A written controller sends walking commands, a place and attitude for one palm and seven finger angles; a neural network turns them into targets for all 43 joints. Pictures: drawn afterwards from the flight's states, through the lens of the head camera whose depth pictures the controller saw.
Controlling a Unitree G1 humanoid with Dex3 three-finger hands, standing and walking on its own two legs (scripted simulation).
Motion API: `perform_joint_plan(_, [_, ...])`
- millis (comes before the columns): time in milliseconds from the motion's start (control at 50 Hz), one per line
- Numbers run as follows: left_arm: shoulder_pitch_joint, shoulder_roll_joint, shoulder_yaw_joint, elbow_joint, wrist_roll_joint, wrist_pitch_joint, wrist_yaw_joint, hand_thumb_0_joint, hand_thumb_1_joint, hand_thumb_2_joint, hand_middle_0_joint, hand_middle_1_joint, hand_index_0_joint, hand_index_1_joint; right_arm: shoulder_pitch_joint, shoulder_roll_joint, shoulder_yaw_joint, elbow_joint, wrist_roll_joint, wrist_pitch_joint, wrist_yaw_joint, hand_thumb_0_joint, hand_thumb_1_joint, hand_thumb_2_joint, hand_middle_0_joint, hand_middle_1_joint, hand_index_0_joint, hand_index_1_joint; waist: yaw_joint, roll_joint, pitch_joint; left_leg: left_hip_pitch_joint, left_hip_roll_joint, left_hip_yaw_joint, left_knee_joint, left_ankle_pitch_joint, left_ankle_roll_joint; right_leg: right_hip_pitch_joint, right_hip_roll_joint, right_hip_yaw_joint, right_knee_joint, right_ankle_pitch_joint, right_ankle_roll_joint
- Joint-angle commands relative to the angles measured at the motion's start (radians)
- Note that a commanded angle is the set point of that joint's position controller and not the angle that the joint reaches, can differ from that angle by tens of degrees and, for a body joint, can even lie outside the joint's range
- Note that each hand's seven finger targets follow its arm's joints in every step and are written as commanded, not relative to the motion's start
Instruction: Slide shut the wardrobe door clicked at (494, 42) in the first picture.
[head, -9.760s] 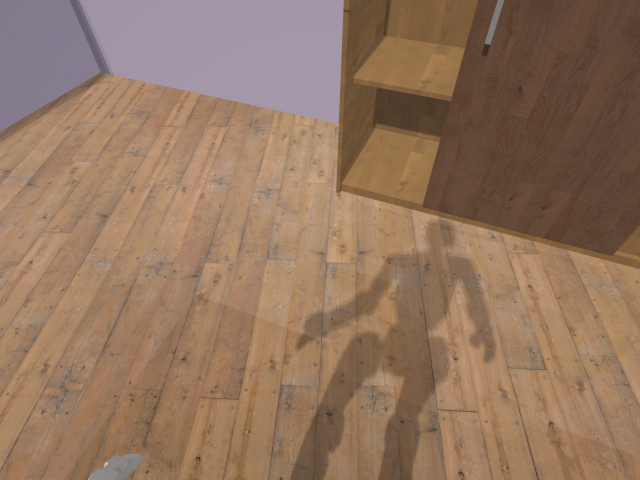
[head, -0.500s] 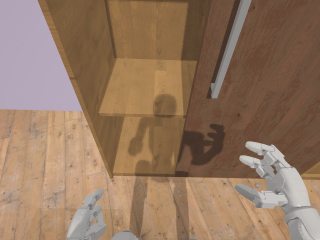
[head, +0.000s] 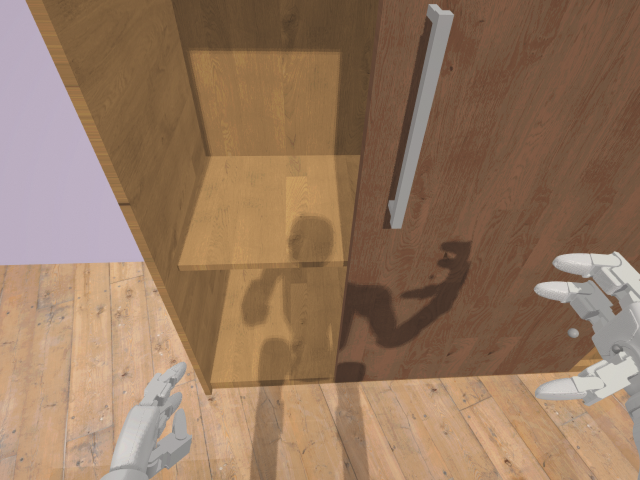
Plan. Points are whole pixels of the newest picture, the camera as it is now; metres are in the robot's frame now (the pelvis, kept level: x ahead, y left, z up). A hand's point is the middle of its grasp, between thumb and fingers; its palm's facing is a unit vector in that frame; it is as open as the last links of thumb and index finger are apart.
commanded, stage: raise the hand with hooked fingers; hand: right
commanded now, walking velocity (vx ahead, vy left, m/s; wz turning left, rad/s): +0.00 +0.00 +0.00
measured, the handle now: (411, 134) +0.53 -0.12 +0.19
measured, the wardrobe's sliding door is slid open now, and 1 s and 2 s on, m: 0.39 0.39 0.39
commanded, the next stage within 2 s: move the hooked fingers beside the handle in 0.80 s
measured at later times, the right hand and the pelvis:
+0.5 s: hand (577, 288) +0.29 -0.26 +0.15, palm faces -0.03 +1.00 -0.07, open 14.0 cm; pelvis +0.01 +0.01 +0.01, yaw +1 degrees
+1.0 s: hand (579, 283) +0.29 -0.26 +0.16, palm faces +0.02 +1.00 -0.07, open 14.0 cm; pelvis +0.01 +0.01 +0.01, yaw +0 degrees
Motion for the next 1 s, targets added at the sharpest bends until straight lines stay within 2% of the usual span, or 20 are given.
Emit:
perform_joint_plan(0, [-0.065,0.141,0.050,-0.135,-0.016,-0.037,0.015,0.000,0.900,0.900,-0.200,-0.300,-0.200,-0.300,-0.229,-0.206,-0.062,-0.133,0.009,0.023,0.035,0.000,0.500,-0.300,0.300,1.200,0.300,1.200,0.011,-0.047,-0.071,0.079,-0.058,0.015,-0.115,0.142,0.035,0.023,0.038,-0.015,-0.191,0.198,-0.029])
perform_joint_plan(20, [-0.065,0.143,0.045,-0.136,-0.013,-0.033,0.015,0.000,0.900,0.900,-0.200,-0.300,-0.200,-0.300,-0.243,-0.226,-0.070,-0.127,0.006,0.039,0.045,0.000,0.500,-0.300,0.300,1.200,0.300,1.200,0.003,-0.074,-0.072,0.094,-0.062,0.006,-0.123,0.155,0.040,0.033,0.041,-0.021,-0.189,0.212,-0.030])
perform_joint_plan(80, [-0.074,0.140,0.041,-0.142,-0.012,-0.026,0.018,0.000,0.900,0.900,-0.200,-0.300,-0.200,-0.300,-0.310,-0.289,-0.137,-0.146,0.018,0.046,0.054,0.000,0.500,-0.300,0.300,1.200,0.300,1.200,0.002,-0.007,-0.140,0.133,-0.060,0.009,-0.133,0.183,0.034,0.064,0.041,-0.013,-0.198,0.241,-0.033])
perform_joint_plan(140, [-0.084,0.132,0.034,-0.134,-0.007,-0.025,0.019,0.000,0.900,0.900,-0.200,-0.300,-0.200,-0.300,-0.376,-0.342,-0.197,-0.179,0.033,0.018,0.051,0.000,0.500,-0.300,0.300,1.200,0.300,1.200,-0.003,-0.058,-0.178,0.169,-0.060,0.007,-0.142,0.233,0.039,0.110,0.043,-0.015,-0.205,0.292,-0.030])
perform_joint_plan(200, [-0.085,0.131,0.035,-0.120,-0.007,-0.027,0.022,0.000,0.900,0.900,-0.200,-0.300,-0.200,-0.300,-0.421,-0.344,-0.199,-0.165,0.033,0.000,0.055,0.000,0.500,-0.300,0.300,1.200,0.300,1.200,0.002,-0.083,-0.183,0.178,-0.059,0.010,-0.148,0.274,0.040,0.142,0.041,-0.017,-0.217,0.328,-0.028])
perform_joint_plan(280, [-0.076,0.140,0.036,-0.099,-0.014,-0.015,0.026,0.000,0.900,0.900,-0.200,-0.300,-0.200,-0.300,-0.443,-0.347,-0.185,-0.023,0.031,0.040,0.088,0.000,0.500,-0.300,0.300,1.200,0.300,1.200,0.010,-0.045,-0.115,0.168,-0.054,0.003,-0.179,0.270,0.035,0.120,0.043,-0.024,-0.236,0.303,-0.034])
perform_joint_plan(320, [-0.072,0.142,0.038,-0.102,-0.017,-0.010,0.022,0.000,0.900,0.900,-0.200,-0.300,-0.200,-0.300,-0.390,-0.305,-0.152,0.053,0.032,0.070,0.113,0.000,0.500,-0.300,0.300,1.200,0.300,1.200,0.003,-0.013,-0.094,0.170,-0.053,0.002,-0.182,0.273,0.036,0.106,0.043,-0.027,-0.237,0.303,-0.034])
perform_joint_plan(360, [-0.077,0.147,0.040,-0.107,-0.021,-0.002,0.017,0.000,0.900,0.900,-0.200,-0.300,-0.200,-0.300,-0.371,-0.295,-0.135,0.084,0.033,0.096,0.133,0.000,0.500,-0.300,0.300,1.200,0.300,1.200,0.004,0.004,-0.082,0.151,-0.047,-0.002,-0.182,0.259,0.032,0.089,0.045,-0.033,-0.235,0.285,-0.036])
perform_joint_plan(420, [-0.088,0.149,0.044,-0.125,-0.019,0.002,0.008,0.000,0.900,0.900,-0.200,-0.300,-0.200,-0.300,-0.375,-0.316,-0.151,0.031,0.037,0.092,0.133,0.000,0.500,-0.300,0.300,1.200,0.300,1.200,-0.003,0.014,-0.110,0.168,-0.046,-0.009,-0.179,0.239,0.032,0.087,0.046,-0.034,-0.227,0.284,-0.037])
perform_joint_plan(500, [-0.093,0.139,0.051,-0.143,-0.009,-0.013,0.005,0.000,0.900,0.900,-0.200,-0.300,-0.200,-0.300,-0.402,-0.402,-0.258,-0.148,0.042,0.018,0.084,0.000,0.500,-0.300,0.300,1.200,0.300,1.200,-0.021,-0.048,-0.257,0.232,-0.047,-0.004,-0.158,0.302,0.036,0.161,0.046,-0.036,-0.224,0.358,-0.038])
perform_joint_plan(520, [-0.093,0.137,0.047,-0.137,-0.002,-0.015,0.004,0.000,0.900,0.900,-0.200,-0.300,-0.200,-0.300,-0.399,-0.425,-0.280,-0.166,0.043,0.004,0.066,0.000,0.500,-0.300,0.300,1.200,0.300,1.200,-0.025,-0.045,-0.242,0.239,-0.049,-0.011,-0.166,0.296,0.036,0.146,0.045,-0.041,-0.219,0.353,-0.038])
perform_joint_plan(580, [-0.086,0.130,0.049,-0.118,-0.006,-0.018,0.010,0.000,0.900,0.900,-0.200,-0.300,-0.200,-0.300,-0.398,-0.367,-0.250,-0.122,0.040,-0.012,0.048,0.000,0.500,-0.300,0.300,1.200,0.300,1.200,-0.006,-0.082,-0.172,0.205,-0.049,-0.005,-0.177,0.293,0.034,0.140,0.043,-0.046,-0.235,0.332,-0.035])
perform_joint_plan(640, [-0.085,0.135,0.049,-0.106,-0.013,-0.016,0.019,0.000,0.900,0.900,-0.200,-0.300,-0.200,-0.300,-0.416,-0.333,-0.195,-0.058,0.021,0.018,0.053,0.000,0.500,-0.300,0.300,1.200,0.300,1.200,0.007,-0.101,-0.095,0.169,-0.047,-0.012,-0.196,0.253,0.033,0.123,0.041,-0.050,-0.247,0.288,-0.036])
perform_joint_plan(720, [-0.081,0.140,0.048,-0.109,-0.018,-0.012,0.025,0.000,0.900,0.900,-0.200,-0.300,-0.200,-0.300,-0.407,-0.300,-0.140,-0.018,0.012,0.060,0.079,0.000,0.500,-0.300,0.300,1.200,0.300,1.200,0.011,-0.041,-0.091,0.165,-0.049,-0.009,-0.202,0.233,0.031,0.120,0.039,-0.043,-0.251,0.272,-0.040])
perform_joint_plan(800, [-0.089,0.140,0.049,-0.120,-0.016,-0.014,0.023,0.000,0.900,0.900,-0.200,-0.300,-0.200,-0.300,-0.406,-0.332,-0.183,-0.051,0.025,0.050,0.090,0.000,0.500,-0.300,0.300,1.200,0.300,1.200,0.003,-0.007,-0.169,0.196,-0.049,-0.001,-0.182,0.279,0.029,0.147,0.042,-0.036,-0.244,0.313,-0.040])
perform_joint_plan(860, [-0.096,0.135,0.045,-0.117,-0.012,-0.014,0.018,0.000,0.900,0.900,-0.200,-0.300,-0.200,-0.300,-0.410,-0.356,-0.217,-0.071,0.035,0.026,0.078,0.000,0.500,-0.300,0.300,1.200,0.300,1.200,-0.004,-0.041,-0.179,0.201,-0.050,-0.004,-0.184,0.273,0.031,0.148,0.045,-0.038,-0.244,0.309,-0.036])
perform_joint_plan(880, [-0.096,0.133,0.043,-0.116,-0.012,-0.014,0.018,0.000,0.900,0.900,-0.200,-0.300,-0.200,-0.300,-0.408,-0.347,-0.213,-0.060,0.034,0.024,0.073,0.000,0.500,-0.300,0.300,1.200,0.300,1.200,-0.002,-0.027,-0.158,0.194,-0.052,0.003,-0.182,0.272,0.032,0.144,0.042,-0.034,-0.250,0.311,-0.036])
perform_joint_plan(940, [-0.099,0.128,0.039,-0.100,-0.015,-0.015,0.024,0.000,0.900,0.900,-0.200,-0.300,-0.200,-0.300,-0.519,-0.272,-0.115,-0.045,0.023,0.022,0.058,0.000,0.500,-0.300,0.300,1.200,0.300,1.200,0.027,-0.053,-0.091,0.135,-0.053,-0.005,-0.204,0.205,0.029,0.142,0.039,-0.035,-0.259,0.244,-0.035])
perform_joint_plan(960, [-0.086,0.135,0.043,-0.091,-0.015,-0.013,0.029,0.000,0.900,0.900,-0.200,-0.300,-0.200,-0.300,-0.528,-0.297,-0.130,-0.012,0.014,0.026,0.053,0.000,0.500,-0.300,0.300,1.200,0.300,1.200,0.027,-0.050,-0.092,0.134,-0.052,-0.004,-0.203,0.194,0.030,0.139,0.039,-0.032,-0.261,0.238,-0.035])
perform_joint_plan(980, [-0.085,0.135,0.042,-0.088,-0.017,-0.014,0.032,0.000,0.900,0.900,-0.200,-0.300,-0.200,-0.300,-0.549,-0.279,-0.104,-0.004,0.005,0.028,0.052,0.000,0.500,-0.300,0.300,1.200,0.300,1.200,0.034,-0.049,-0.089,0.127,-0.052,-0.001,-0.204,0.185,0.029,0.141,0.038,-0.030,-0.265,0.233,-0.034])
